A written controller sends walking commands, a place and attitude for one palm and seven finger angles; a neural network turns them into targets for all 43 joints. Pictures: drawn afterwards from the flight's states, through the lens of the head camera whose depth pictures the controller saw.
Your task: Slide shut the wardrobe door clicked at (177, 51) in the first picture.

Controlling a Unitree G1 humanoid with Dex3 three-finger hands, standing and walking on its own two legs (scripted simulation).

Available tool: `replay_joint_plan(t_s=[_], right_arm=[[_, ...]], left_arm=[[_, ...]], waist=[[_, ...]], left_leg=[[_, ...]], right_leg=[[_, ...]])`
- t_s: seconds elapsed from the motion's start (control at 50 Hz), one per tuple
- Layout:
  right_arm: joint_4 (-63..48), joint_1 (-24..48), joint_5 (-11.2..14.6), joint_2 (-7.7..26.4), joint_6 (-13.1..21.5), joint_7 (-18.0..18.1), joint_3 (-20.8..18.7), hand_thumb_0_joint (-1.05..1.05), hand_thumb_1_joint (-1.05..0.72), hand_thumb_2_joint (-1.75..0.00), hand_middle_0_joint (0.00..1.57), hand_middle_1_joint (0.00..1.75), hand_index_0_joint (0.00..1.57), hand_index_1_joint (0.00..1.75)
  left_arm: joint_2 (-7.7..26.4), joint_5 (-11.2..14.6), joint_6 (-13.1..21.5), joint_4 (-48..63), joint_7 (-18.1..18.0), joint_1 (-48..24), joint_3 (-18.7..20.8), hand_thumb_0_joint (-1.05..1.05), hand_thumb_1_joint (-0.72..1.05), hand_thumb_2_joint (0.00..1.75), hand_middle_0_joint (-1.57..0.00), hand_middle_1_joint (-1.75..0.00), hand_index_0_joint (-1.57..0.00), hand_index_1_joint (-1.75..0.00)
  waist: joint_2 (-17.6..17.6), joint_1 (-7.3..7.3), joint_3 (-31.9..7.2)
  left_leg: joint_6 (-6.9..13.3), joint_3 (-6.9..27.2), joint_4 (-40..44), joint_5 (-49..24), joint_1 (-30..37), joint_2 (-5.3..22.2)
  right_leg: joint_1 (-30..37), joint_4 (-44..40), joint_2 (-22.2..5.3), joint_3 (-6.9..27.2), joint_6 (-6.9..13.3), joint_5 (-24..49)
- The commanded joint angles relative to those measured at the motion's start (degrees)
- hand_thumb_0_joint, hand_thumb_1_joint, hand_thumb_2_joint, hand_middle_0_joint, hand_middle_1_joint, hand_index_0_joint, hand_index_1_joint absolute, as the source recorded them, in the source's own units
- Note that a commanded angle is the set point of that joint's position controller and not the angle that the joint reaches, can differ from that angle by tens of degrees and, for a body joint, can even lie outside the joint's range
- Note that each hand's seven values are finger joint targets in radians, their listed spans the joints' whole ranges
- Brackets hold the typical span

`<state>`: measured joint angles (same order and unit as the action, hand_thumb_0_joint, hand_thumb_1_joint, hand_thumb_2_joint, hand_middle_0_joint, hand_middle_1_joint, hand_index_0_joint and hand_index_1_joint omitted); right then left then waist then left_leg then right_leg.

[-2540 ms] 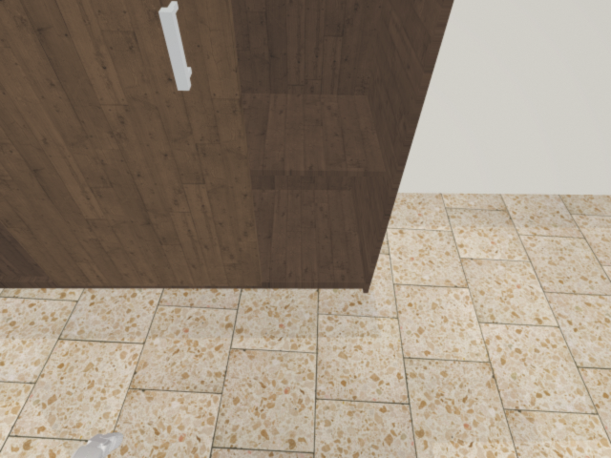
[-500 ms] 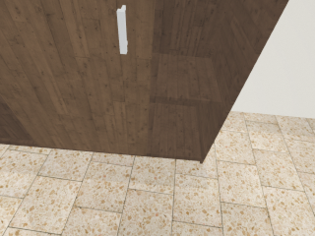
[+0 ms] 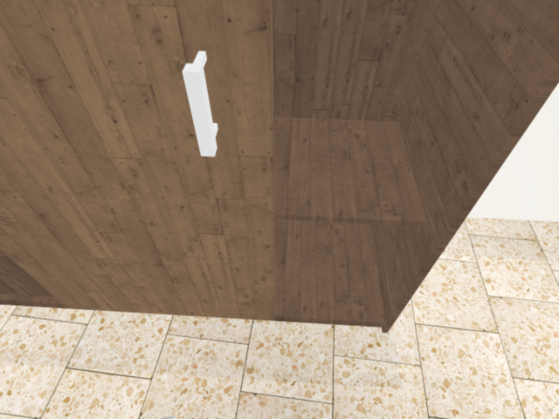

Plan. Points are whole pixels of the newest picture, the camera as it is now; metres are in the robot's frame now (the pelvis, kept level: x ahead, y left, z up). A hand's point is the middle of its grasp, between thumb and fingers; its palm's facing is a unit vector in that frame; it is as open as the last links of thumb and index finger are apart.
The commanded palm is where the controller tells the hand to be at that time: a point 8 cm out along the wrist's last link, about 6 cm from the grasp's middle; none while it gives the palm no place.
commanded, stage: come to a stop and stand still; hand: left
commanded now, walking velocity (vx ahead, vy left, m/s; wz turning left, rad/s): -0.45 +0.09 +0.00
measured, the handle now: (204, 105) +0.51 +0.14 +0.19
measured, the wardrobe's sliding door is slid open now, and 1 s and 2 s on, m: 0.39 0.39 0.39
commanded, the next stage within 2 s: look again from close up in 1.50 s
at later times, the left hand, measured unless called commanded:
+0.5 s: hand out of the picture +0.06 +0.26 -0.17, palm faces +0.08 -0.97 -0.21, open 7.3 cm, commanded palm none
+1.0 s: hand out of the picture +0.02 +0.19 -0.14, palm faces -0.02 -0.97 -0.24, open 7.3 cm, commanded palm none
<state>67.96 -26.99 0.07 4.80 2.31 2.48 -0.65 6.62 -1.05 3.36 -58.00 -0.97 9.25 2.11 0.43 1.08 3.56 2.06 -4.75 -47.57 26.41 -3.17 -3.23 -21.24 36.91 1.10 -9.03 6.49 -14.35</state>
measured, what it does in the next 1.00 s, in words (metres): steps on the spot: left foot, then right foot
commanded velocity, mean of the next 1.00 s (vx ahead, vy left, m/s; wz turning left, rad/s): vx -0.06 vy -0.06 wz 0.00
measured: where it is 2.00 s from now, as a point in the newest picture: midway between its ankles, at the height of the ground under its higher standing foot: outside the picture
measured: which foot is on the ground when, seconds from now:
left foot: up 0.00-0.40, down 0.42-0.98, up 1.00-1.00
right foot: down 0.00-0.44, up 0.46-0.92, down 0.94-1.00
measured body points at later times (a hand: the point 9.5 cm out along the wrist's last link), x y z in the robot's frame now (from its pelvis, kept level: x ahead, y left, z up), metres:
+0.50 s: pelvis +0.02 +0.06 +0.01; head +0.06 +0.09 +0.46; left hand +0.06 +0.31 -0.15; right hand +0.11 -0.17 -0.12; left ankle +0.01 +0.16 -0.72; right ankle +0.04 -0.06 -0.69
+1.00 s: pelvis -0.03 +0.00 +0.02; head -0.03 -0.02 +0.47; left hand +0.02 +0.24 -0.12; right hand -0.09 -0.22 -0.15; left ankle +0.01 +0.16 -0.71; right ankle -0.06 -0.09 -0.72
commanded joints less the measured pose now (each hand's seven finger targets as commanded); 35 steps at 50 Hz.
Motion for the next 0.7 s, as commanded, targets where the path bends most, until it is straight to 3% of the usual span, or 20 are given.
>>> replay_joint_plan(t_s=[0.0, 0.04, 0.08, 0.2, 0.3, 0.34, 0.36, 0.38, 0.4, 0.42, 0.44, 0.46, 0.48, 0.52, 0.54, 0.56, 0.62, 0.68], right_arm=[[-5.71, 1.02, 0.28, 4.8, -0.82, 0.53, -2.21, 0.0, -0.9, -0.9, 0.2, 0.3, 0.2, 0.3], [-5.24, 2.2, -0.02, 2.84, -3.65, 0.16, -2.23, 0.0, -0.9, -0.9, 0.2, 0.3, 0.2, 0.3], [-5.79, 2.73, -0.31, 2.97, -5.43, -0.48, -2.38, 0.0, -0.9, -0.9, 0.2, 0.3, 0.2, 0.3], [-9.65, 9.52, -0.88, 6.84, -5.76, -1.25, -3.34, 0.0, -0.9, -0.9, 0.2, 0.3, 0.2, 0.3], [-12.32, 14.68, -0.5, 7.68, -4.58, -1.29, -3.2, 0.0, -0.9, -0.9, 0.2, 0.3, 0.2, 0.3], [-11.91, 13.26, -0.43, 7.47, -4.0, -1.19, -3.22, 0.0, -0.9, -0.9, 0.2, 0.3, 0.2, 0.3], [-11.34, 11.0, -0.43, 7.9, -3.58, -1.23, -3.1, 0.0, -0.9, -0.9, 0.2, 0.3, 0.2, 0.3], [-10.58, 9.26, -0.56, 9.35, -3.04, -1.19, -3.17, 0.0, -0.9, -0.9, 0.2, 0.3, 0.2, 0.3], [-11.37, 9.56, -1.16, 14.19, -2.35, -1.03, -3.87, 0.0, -0.9, -0.9, 0.2, 0.3, 0.2, 0.3], [-12.88, 11.79, -1.45, 16.8, -2.8, -0.54, -4.12, 0.0, -0.9, -0.9, 0.2, 0.3, 0.2, 0.3], [-13.47, 13.24, -1.63, 15.73, -2.73, 0.27, -3.49, 0.0, -0.9, -0.9, 0.2, 0.3, 0.2, 0.3], [-12.85, 14.1, -1.62, 14.47, -2.27, 1.22, -3.09, 0.0, -0.9, -0.9, 0.2, 0.3, 0.2, 0.3], [-13.24, 15.93, -1.7, 13.8, -2.3, 1.45, -2.77, 0.0, -0.9, -0.9, 0.2, 0.3, 0.2, 0.3], [-13.54, 16.13, -1.58, 13.35, -2.06, 1.42, -2.53, 0.0, -0.9, -0.9, 0.2, 0.3, 0.2, 0.3], [-13.21, 14.9, -1.42, 12.9, -1.79, 1.51, -2.56, 0.0, -0.9, -0.9, 0.2, 0.3, 0.2, 0.3], [-12.87, 13.63, -1.46, 13.47, -1.68, 1.55, -2.78, 0.0, -0.9, -0.9, 0.2, 0.3, 0.2, 0.3], [-11.03, 9.17, -1.45, 13.28, -1.56, 1.81, -2.96, 0.0, -0.9, -0.9, 0.2, 0.3, 0.2, 0.3], [-9.92, 7.53, -1.53, 13.71, -1.56, 1.82, -3.13, 0.0, -0.9, -0.9, 0.2, 0.3, 0.2, 0.3]], left_arm=[[11.62, 0.21, -0.66, -0.01, -2.17, 9.47, 2.07, 0.0, 0.9, 0.9, -0.2, -0.3, -0.2, -0.3], [7.28, 0.15, -1.57, 1.01, -2.75, 4.87, 1.08, 0.0, 0.9, 0.9, -0.2, -0.3, -0.2, -0.3], [8.27, -0.01, -2.08, 2.15, -2.62, 3.79, 1.2, 0.0, 0.9, 0.9, -0.2, -0.3, -0.2, -0.3], [12.15, -0.24, -3.14, 3.69, -1.93, 3.97, 2.84, 0.0, 0.9, 0.9, -0.2, -0.3, -0.2, -0.3], [13.38, -0.85, -3.84, 4.17, -1.68, 4.96, 3.31, 0.0, 0.9, 0.9, -0.2, -0.3, -0.2, -0.3], [13.33, -0.75, -4.08, 3.87, -1.69, 4.74, 3.36, 0.0, 0.9, 0.9, -0.2, -0.3, -0.2, -0.3], [13.18, -0.45, -4.26, 4.17, -1.72, 3.87, 3.33, 0.0, 0.9, 0.9, -0.2, -0.3, -0.2, -0.3], [11.71, -0.02, -4.52, 4.2, -1.65, 4.25, 2.88, 0.0, 0.9, 0.9, -0.2, -0.3, -0.2, -0.3], [8.03, 0.47, -4.82, 4.65, -1.51, 6.78, 2.21, 0.0, 0.9, 0.9, -0.2, -0.3, -0.2, -0.3], [7.31, 0.24, -5.31, 5.02, -1.63, 6.97, 1.83, 0.0, 0.9, 0.9, -0.2, -0.3, -0.2, -0.3], [8.35, 0.06, -5.84, 4.72, -1.81, 6.53, 1.9, 0.0, 0.9, 0.9, -0.2, -0.3, -0.2, -0.3], [8.74, -0.35, -6.57, 3.88, -1.65, 6.44, 2.52, 0.0, 0.9, 0.9, -0.2, -0.3, -0.2, -0.3], [9.75, -0.33, -6.65, 2.97, -1.28, 7.83, 3.18, 0.0, 0.9, 0.9, -0.2, -0.3, -0.2, -0.3], [10.36, -0.26, -6.44, 1.39, -0.43, 9.96, 3.5, 0.0, 0.9, 0.9, -0.2, -0.3, -0.2, -0.3], [10.44, -0.39, -6.28, 0.85, -0.09, 10.04, 3.57, 0.0, 0.9, 0.9, -0.2, -0.3, -0.2, -0.3], [10.01, -0.37, -6.41, 0.86, 0.04, 10.3, 3.56, 0.0, 0.9, 0.9, -0.2, -0.3, -0.2, -0.3], [9.73, -0.4, -6.65, 1.06, 0.2, 8.35, 3.45, 0.0, 0.9, 0.9, -0.2, -0.3, -0.2, -0.3], [8.98, -0.22, -6.86, 0.88, 0.46, 7.54, 3.05, 0.0, 0.9, 0.9, -0.2, -0.3, -0.2, -0.3]], waist=[[-2.95, -2.56, -3.18], [0.29, 0.55, 0.45], [-1.18, 1.4, -0.03], [-7.15, -0.53, -6.54], [-11.3, -2.35, -8.89], [-10.88, -1.54, -9.53], [-10.04, -0.05, -9.8], [-6.09, 0.66, -10.13], [9.43, -0.05, -9.44], [15.38, -0.39, -6.08], [9.6, -0.74, -3.72], [11.77, -1.42, -2.41], [10.97, -2.4, -2.25], [8.76, -2.57, -4.13], [6.17, -2.06, -4.51], [6.5, -1.7, -6.03], [7.47, 0.13, -5.83], [8.99, 0.64, -4.78]], left_leg=[[-1.4, 8.99, -23.85, 3.72, -17.18, 4.13], [-2.24, 8.23, -21.11, 1.54, -14.78, 5.72], [-3.21, 6.46, -17.97, 0.0, -14.89, 5.21], [-5.35, 4.47, -11.31, -3.24, -20.23, 4.59], [-4.96, 3.46, 0.35, -1.55, -17.79, 4.02], [-4.51, 2.72, 9.41, -6.42, -12.69, 4.13], [-4.3, 2.82, 17.31, -12.74, -8.59, 4.37], [-3.9, 3.67, 24.64, -21.07, -2.76, 6.99], [-0.8, 16.58, 28.91, -37.07, 0.58, 19.08], [4.38, 23.52, 29.81, -50.8, -5.36, 26.95], [6.71, 21.18, 29.9, -51.08, -10.21, 27.2], [4.51, 18.37, 30.71, -52.72, -11.5, 24.21], [4.02, 15.5, 29.74, -49.66, -9.86, 22.15], [3.96, 12.0, 29.67, -44.92, -4.58, 19.78], [3.7, 11.45, 29.49, -45.15, -3.33, 19.46], [3.55, 10.94, 29.62, -44.17, -1.2, 19.32], [3.67, 12.01, 30.19, -42.86, 2.48, 19.9], [4.51, 12.75, 31.35, -39.5, 3.48, 20.19]], right_leg=[[10.35, -14.3, -23.97, 22.62, 11.05, 57.07], [-0.47, -17.41, -20.36, 14.77, 7.98, 46.36], [-2.54, -18.37, -18.18, 10.98, 5.62, 41.2], [8.45, -14.0, -16.6, 10.68, 4.96, 43.48], [13.33, -11.7, -16.3, 12.89, 5.11, 40.32], [12.18, -10.05, -15.58, 12.7, 3.65, 34.25], [10.81, -7.94, -14.18, 11.99, 1.52, 29.51], [7.84, -4.44, -11.72, 10.28, -1.22, 20.64], [-0.91, 2.23, -4.98, 6.27, -5.17, -1.55], [-3.96, 12.59, -0.83, 7.57, -6.89, -19.99], [-1.92, 18.66, -1.62, 12.66, -6.7, -18.98], [-3.13, 22.05, -1.31, 14.89, -7.23, -15.7], [-4.68, 25.91, -0.87, 15.2, -7.5, -12.22], [-7.74, 30.33, -0.5, 14.56, -8.54, -7.25], [-8.05, 30.79, -0.7, 14.14, -8.89, -6.07], [-8.62, 31.3, -0.57, 14.28, -9.41, -5.19], [-9.35, 28.68, -1.32, 14.26, -9.96, -5.4], [-7.92, 22.4, -2.1, 13.05, -9.93, -7.08]])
